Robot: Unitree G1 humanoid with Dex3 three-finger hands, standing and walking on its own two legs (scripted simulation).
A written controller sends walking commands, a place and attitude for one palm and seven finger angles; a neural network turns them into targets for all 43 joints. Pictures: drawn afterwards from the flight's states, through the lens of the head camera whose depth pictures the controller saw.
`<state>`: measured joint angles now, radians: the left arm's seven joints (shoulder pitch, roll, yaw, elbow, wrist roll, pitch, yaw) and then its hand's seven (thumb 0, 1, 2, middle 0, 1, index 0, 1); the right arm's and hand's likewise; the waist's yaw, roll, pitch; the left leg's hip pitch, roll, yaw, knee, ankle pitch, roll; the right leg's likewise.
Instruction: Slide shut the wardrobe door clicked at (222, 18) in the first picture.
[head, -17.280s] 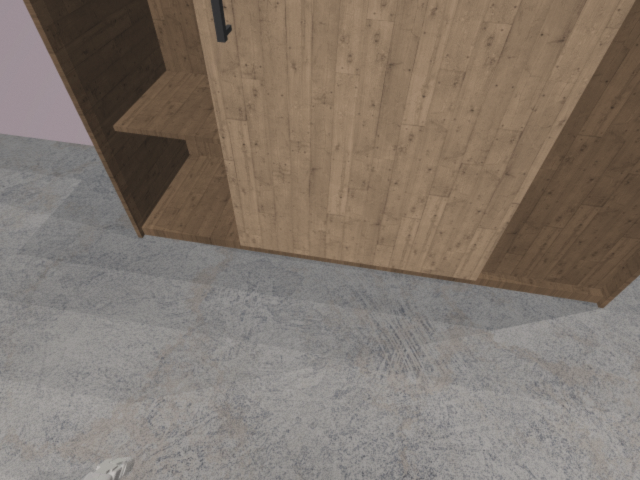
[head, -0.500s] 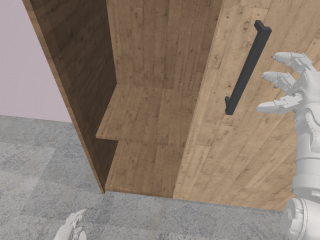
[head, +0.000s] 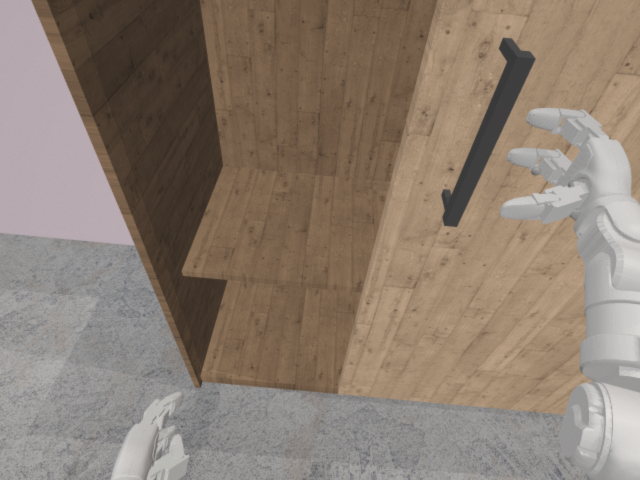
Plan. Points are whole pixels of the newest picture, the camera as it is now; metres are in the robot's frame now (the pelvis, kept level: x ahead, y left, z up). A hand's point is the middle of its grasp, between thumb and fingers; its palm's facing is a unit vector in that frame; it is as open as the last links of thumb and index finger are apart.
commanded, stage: move the hooked fingers beside the handle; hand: right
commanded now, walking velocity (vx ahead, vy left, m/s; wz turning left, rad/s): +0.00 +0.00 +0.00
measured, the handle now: (476, 143) +0.48 -0.15 +0.21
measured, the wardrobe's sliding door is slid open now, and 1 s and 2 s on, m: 0.43 0.43 0.43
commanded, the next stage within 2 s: feel for the door with the fingertips in 0.22 s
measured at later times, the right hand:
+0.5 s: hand (538, 175) +0.41 -0.20 +0.23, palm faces +0.03 +1.00 -0.02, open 14.0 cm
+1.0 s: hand (516, 168) +0.42 -0.18 +0.23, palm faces +0.04 +1.00 -0.02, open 14.0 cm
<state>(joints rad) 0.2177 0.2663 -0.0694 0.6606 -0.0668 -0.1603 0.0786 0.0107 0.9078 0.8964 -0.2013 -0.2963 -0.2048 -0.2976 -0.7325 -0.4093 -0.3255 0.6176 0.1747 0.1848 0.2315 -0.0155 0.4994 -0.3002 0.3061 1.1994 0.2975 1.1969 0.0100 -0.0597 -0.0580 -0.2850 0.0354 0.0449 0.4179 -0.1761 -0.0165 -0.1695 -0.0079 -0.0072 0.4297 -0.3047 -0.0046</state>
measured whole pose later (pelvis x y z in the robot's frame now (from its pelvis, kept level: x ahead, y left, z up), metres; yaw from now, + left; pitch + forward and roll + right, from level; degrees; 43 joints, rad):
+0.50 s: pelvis +0.00 +0.01 +0.00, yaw +0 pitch +2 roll +1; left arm 0.27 0.29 -0.05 0.68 -0.07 -0.16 0.07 0.01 0.91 0.90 -0.20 -0.30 -0.20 -0.30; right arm -0.68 -0.40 -0.33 0.55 0.20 0.15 0.26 -0.02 0.50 -0.30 0.30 1.20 0.30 1.20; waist 0.00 -0.06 -0.06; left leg -0.27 0.02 0.05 0.41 -0.17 -0.01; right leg -0.16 -0.02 -0.01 0.43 -0.30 0.00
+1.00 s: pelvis -0.01 +0.00 +0.00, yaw +0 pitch +2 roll +0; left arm 0.24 0.26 -0.06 0.69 -0.07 -0.17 0.08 0.01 0.91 0.90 -0.20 -0.30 -0.20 -0.30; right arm -0.76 -0.35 -0.28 0.61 0.18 0.17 0.18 -0.02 0.50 -0.30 0.30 1.20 0.30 1.20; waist 0.00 -0.06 -0.05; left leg -0.29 0.03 0.04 0.42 -0.16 -0.01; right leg -0.17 -0.01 -0.01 0.43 -0.29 0.00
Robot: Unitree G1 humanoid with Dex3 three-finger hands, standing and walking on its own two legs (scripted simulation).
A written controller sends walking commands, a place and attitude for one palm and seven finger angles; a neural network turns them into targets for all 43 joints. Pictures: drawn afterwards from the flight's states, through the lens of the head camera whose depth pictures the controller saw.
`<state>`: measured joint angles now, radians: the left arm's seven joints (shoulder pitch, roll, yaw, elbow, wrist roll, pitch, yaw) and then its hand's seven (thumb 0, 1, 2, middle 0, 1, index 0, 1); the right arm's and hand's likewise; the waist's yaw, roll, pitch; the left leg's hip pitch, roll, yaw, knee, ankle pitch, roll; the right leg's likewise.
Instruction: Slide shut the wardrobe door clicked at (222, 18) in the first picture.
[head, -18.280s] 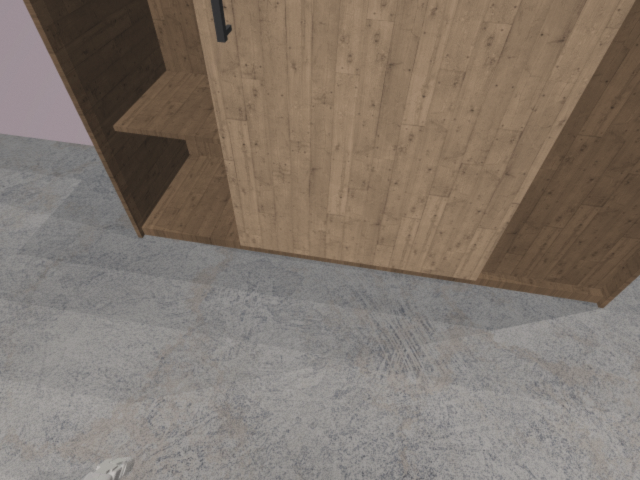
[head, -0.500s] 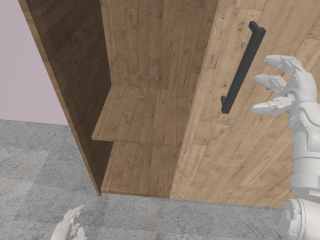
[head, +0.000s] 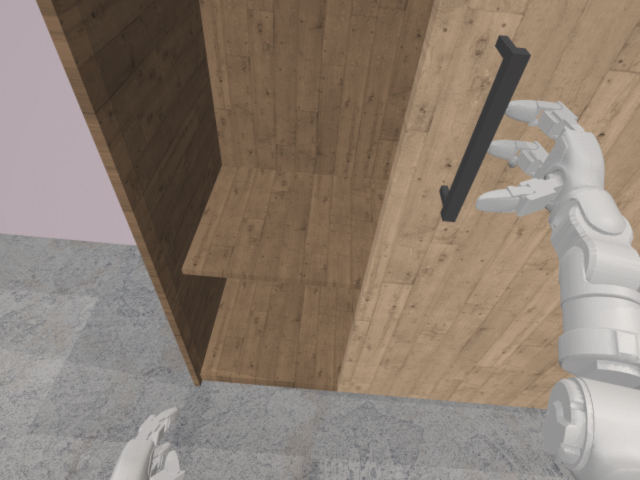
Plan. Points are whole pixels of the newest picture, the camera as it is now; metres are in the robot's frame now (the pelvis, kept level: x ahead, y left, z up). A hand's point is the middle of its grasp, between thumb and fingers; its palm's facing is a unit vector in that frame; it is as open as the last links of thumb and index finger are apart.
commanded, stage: feel for the door with the fingertips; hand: right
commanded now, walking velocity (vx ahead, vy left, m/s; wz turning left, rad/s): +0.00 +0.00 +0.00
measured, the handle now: (473, 139) +0.49 -0.15 +0.21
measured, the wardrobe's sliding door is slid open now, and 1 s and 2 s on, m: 0.43 0.43 0.43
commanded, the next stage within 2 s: slide the fingers in behind the handle in 0.34 s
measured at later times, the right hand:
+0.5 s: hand (506, 152) +0.45 -0.18 +0.23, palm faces +0.04 +1.00 -0.01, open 14.0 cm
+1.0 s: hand (493, 164) +0.42 -0.16 +0.23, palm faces +0.04 +1.00 -0.01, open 14.2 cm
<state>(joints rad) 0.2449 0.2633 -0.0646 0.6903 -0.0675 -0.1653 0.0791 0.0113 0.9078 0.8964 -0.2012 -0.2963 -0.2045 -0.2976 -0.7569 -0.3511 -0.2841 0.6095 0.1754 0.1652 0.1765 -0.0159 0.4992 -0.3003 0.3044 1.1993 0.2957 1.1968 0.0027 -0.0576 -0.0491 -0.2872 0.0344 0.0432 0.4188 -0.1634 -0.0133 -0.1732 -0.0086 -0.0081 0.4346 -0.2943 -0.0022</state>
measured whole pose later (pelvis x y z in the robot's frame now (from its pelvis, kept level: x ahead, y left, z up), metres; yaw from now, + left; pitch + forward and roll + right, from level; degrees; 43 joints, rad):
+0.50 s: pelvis +0.01 +0.00 +0.00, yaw +1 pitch +3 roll +1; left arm 0.31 0.28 -0.04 0.71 -0.06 -0.15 0.06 0.01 0.91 0.90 -0.20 -0.30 -0.20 -0.30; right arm -0.80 -0.37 -0.32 0.71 0.16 0.11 0.18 -0.02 0.50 -0.30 0.32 1.21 0.30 1.20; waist 0.03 -0.06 -0.07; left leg -0.30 0.03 0.03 0.41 -0.16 -0.02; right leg -0.18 -0.02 -0.02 0.43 -0.30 0.00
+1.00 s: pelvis +0.01 +0.00 +0.00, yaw +1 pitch +1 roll +0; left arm 0.23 0.26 -0.05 0.68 -0.06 -0.15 0.06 0.01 0.91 0.90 -0.20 -0.30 -0.20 -0.30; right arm -0.70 -0.28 -0.26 0.52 0.16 0.18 0.11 -0.02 0.50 -0.30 0.31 1.20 0.25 1.18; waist 0.00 -0.07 -0.06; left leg -0.27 0.03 0.04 0.42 -0.17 -0.01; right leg -0.15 -0.01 -0.02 0.42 -0.30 0.00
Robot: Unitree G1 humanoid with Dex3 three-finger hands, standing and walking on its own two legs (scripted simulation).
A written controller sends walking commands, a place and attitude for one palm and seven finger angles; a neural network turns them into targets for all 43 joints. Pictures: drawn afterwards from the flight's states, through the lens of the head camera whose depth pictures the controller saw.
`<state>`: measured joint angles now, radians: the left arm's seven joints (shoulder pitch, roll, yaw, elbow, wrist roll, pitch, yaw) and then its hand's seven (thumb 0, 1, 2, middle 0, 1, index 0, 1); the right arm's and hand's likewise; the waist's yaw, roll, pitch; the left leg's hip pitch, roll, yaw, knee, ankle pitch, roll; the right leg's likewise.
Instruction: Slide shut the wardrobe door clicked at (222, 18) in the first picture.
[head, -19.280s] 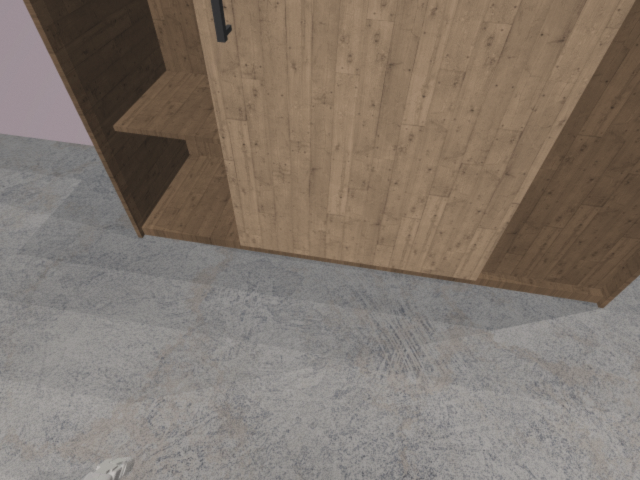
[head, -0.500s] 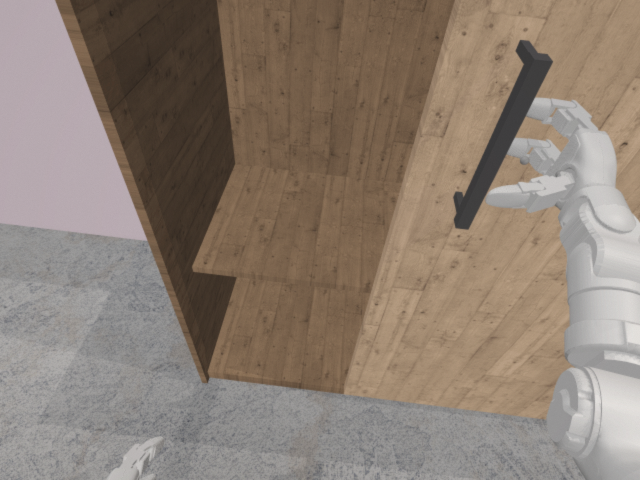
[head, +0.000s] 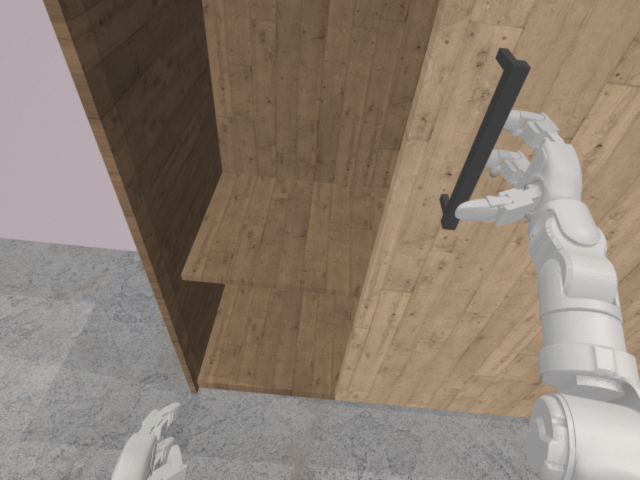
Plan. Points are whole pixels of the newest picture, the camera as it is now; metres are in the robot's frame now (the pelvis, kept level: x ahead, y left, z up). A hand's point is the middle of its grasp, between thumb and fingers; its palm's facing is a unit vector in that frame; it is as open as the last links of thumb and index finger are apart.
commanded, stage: move the hooked fingers beside the handle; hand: right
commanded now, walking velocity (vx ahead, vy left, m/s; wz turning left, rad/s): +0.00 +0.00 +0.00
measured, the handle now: (473, 149) +0.49 -0.16 +0.21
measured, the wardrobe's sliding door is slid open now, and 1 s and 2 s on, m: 0.43 0.43 0.43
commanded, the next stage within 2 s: none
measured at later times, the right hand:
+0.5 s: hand (513, 179) +0.41 -0.18 +0.22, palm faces +0.07 +1.00 -0.03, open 14.0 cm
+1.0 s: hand (511, 179) +0.41 -0.18 +0.22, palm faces +0.05 +1.00 -0.03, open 14.0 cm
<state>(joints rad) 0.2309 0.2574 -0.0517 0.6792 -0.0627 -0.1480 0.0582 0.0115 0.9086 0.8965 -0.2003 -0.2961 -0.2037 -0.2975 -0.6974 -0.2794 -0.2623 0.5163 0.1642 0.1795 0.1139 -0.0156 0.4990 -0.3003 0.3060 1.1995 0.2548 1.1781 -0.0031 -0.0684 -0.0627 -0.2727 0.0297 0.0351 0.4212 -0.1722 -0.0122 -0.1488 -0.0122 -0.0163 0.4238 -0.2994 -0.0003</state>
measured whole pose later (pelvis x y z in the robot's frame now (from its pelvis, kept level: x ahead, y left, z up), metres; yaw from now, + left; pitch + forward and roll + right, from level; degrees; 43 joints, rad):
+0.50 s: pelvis +0.00 +0.00 +0.00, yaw +0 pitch +1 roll +0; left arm 0.26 0.27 -0.05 0.67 -0.07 -0.14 0.07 0.01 0.91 0.90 -0.20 -0.30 -0.20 -0.30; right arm -0.67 -0.34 -0.30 0.53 0.16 0.17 0.15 -0.02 0.50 -0.30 0.30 1.20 0.29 1.19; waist 0.01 -0.06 -0.05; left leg -0.26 0.02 0.03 0.41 -0.16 -0.01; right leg -0.14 -0.02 -0.02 0.42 -0.29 0.00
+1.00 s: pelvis +0.00 +0.00 +0.00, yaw +0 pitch +1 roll +0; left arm 0.26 0.26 -0.06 0.67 -0.07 -0.15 0.07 0.01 0.91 0.90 -0.20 -0.30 -0.20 -0.30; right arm -0.67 -0.34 -0.30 0.53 0.17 0.16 0.17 -0.02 0.50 -0.30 0.31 1.20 0.30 1.20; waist 0.00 -0.07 -0.05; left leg -0.27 0.03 0.03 0.41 -0.16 -0.01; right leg -0.15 -0.01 -0.02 0.41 -0.29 0.00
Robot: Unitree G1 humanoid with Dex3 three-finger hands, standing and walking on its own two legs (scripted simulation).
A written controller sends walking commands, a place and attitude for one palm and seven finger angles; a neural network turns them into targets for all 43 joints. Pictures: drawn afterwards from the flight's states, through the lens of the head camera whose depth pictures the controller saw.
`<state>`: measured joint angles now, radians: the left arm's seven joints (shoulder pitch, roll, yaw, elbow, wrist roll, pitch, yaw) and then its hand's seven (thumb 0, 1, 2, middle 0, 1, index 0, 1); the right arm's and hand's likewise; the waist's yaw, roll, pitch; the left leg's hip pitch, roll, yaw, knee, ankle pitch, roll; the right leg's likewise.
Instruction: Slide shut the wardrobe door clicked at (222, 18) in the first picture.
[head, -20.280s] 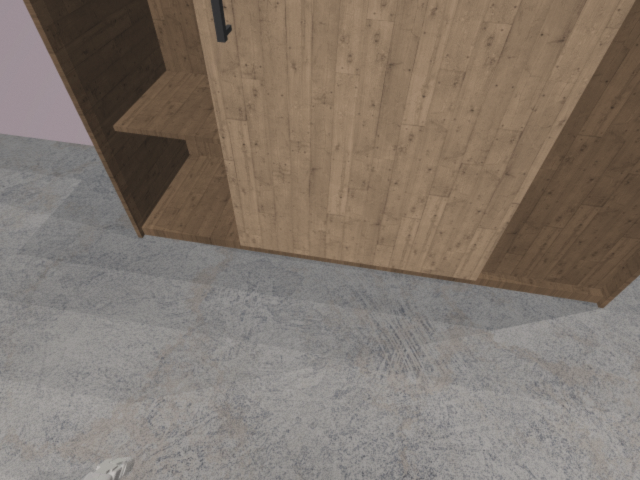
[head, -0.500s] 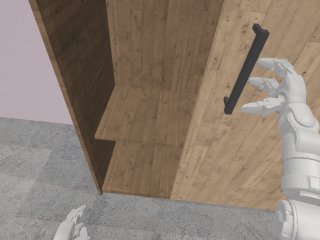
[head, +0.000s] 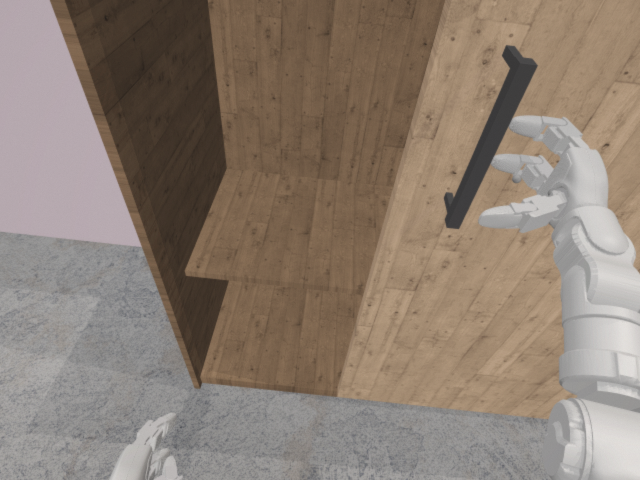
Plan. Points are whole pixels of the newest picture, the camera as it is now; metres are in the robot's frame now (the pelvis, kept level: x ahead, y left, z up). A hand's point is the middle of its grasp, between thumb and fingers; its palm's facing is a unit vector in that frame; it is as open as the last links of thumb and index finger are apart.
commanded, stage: move the hooked fingers beside the handle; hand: right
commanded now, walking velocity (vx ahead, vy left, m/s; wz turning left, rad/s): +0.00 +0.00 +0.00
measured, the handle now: (478, 147) +0.49 -0.16 +0.21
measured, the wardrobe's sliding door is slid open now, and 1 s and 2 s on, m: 0.43 0.43 0.43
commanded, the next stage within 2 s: none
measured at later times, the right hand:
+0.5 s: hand (528, 182) +0.41 -0.20 +0.22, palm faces +0.08 +1.00 -0.03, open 14.0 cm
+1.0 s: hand (541, 191) +0.40 -0.21 +0.21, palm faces +0.06 +1.00 -0.03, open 14.0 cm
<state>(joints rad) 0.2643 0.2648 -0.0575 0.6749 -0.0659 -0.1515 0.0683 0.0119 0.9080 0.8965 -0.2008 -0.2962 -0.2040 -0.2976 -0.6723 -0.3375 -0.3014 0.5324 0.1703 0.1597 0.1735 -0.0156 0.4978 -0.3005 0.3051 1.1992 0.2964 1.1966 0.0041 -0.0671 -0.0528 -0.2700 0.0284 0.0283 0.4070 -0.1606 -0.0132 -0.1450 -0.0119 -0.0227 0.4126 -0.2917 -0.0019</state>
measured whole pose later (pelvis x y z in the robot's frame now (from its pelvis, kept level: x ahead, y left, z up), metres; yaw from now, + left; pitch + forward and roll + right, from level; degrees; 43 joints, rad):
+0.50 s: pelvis +0.00 +0.00 +0.00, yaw -1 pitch +2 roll +0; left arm 0.23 0.27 -0.06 0.66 -0.07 -0.14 0.08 0.01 0.91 0.90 -0.20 -0.30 -0.20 -0.30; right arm -0.67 -0.38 -0.32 0.55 0.18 0.18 0.20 -0.02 0.50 -0.30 0.31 1.20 0.30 1.20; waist 0.00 -0.06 -0.05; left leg -0.27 0.02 0.04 0.41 -0.17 -0.01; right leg -0.15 -0.02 -0.01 0.42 -0.30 0.00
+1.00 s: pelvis +0.00 +0.00 +0.00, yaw -1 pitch +1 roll +1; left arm 0.25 0.28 -0.06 0.66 -0.07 -0.16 0.08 0.01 0.91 0.90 -0.20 -0.30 -0.20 -0.30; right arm -0.62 -0.38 -0.32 0.49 0.19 0.18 0.23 -0.02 0.50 -0.30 0.31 1.20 0.30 1.20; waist 0.00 -0.06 -0.05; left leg -0.26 0.03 0.04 0.41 -0.17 -0.02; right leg -0.15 -0.01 -0.01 0.43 -0.30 -0.01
